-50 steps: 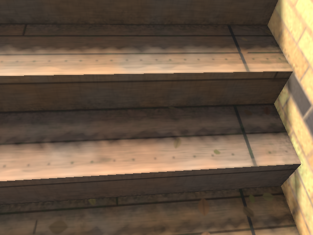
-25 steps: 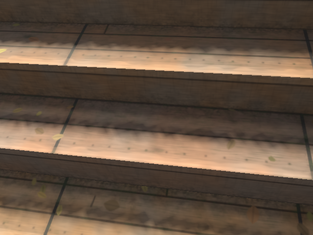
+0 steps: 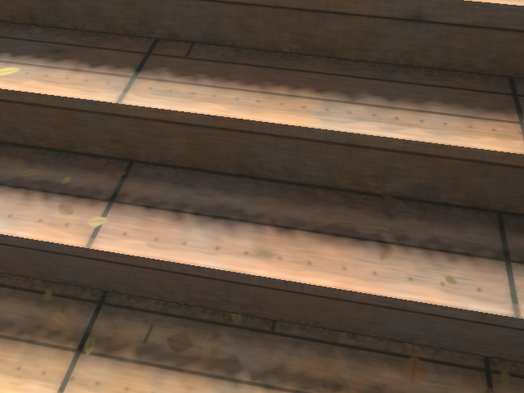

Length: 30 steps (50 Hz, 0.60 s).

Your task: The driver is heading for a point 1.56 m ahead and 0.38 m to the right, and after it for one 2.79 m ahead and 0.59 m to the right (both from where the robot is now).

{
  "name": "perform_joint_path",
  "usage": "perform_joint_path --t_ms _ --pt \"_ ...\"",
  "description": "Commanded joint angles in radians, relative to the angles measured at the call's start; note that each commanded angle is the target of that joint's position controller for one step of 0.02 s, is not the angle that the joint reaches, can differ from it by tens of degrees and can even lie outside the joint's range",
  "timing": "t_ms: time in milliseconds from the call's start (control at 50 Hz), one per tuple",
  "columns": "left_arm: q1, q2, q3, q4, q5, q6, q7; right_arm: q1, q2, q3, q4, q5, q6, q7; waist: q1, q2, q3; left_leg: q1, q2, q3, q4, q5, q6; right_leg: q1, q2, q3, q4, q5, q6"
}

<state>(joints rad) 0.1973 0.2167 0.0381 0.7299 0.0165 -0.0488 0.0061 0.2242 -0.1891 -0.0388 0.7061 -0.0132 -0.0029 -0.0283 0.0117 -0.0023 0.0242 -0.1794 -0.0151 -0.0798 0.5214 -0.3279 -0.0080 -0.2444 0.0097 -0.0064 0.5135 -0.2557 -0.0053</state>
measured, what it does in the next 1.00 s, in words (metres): stands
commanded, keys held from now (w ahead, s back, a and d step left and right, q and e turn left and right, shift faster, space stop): no key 0.62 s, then w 0.38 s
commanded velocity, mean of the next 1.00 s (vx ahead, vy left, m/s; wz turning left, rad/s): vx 0.10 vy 0.00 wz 0.01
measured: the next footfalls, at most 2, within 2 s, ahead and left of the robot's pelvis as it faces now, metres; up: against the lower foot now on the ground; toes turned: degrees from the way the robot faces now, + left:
left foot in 1.30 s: +0.16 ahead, +0.14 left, +0.00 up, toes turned +0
right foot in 1.82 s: +0.43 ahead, -0.09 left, +0.18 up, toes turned -7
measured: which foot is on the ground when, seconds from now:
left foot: down 0.00-1.00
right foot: down 0.00-1.00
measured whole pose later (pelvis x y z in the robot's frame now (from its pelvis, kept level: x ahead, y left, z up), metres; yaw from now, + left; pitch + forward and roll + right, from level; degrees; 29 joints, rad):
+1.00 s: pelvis +0.05 +0.00 -0.01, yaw +0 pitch -1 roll +0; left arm 0.21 0.20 0.02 0.98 -0.02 -0.10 0.00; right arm 0.31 -0.19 -0.04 0.92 0.02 -0.06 -0.02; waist 0.01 0.01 0.02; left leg -0.14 -0.02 -0.08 0.61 -0.45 0.01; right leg -0.22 0.01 0.01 0.63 -0.39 -0.01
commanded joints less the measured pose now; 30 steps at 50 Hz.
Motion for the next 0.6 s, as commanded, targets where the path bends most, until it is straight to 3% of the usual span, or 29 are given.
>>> perform_joint_path --t_ms 20,300,600 --pt "-0.029 0.085 0.022 -0.063 -0.002 -0.014 0.004 -0.017 -0.108 -0.026 -0.069 0.001 -0.019 -0.002 -0.001 0.027 -0.029 -0.064 0.054 -0.062 -0.100 0.192 0.025 0.053 -0.043 0.053 -0.057 0.110 -0.004" --pt "-0.034 0.086 0.021 -0.002 -0.007 -0.010 0.009 0.009 -0.094 -0.021 -0.036 0.000 -0.018 -0.005 -0.006 0.013 -0.044 -0.046 0.038 -0.045 -0.083 0.254 0.028 0.060 -0.049 0.057 -0.034 0.165 -0.002" --pt "-0.045 0.095 0.013 0.118 -0.012 -0.007 0.011 0.035 -0.107 -0.020 0.044 0.002 -0.011 -0.016 -0.007 0.006 -0.030 -0.031 0.027 -0.030 -0.092 0.246 0.017 0.065 -0.049 0.059 -0.052 0.186 -0.010"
